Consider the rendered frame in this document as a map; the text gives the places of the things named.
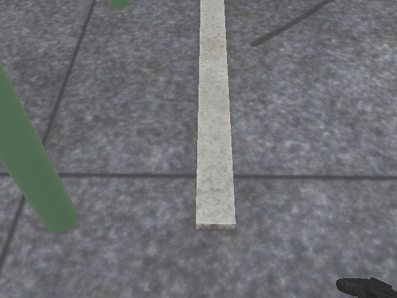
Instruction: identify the right robot hand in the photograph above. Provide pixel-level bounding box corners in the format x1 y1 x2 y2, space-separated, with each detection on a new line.
336 278 397 298

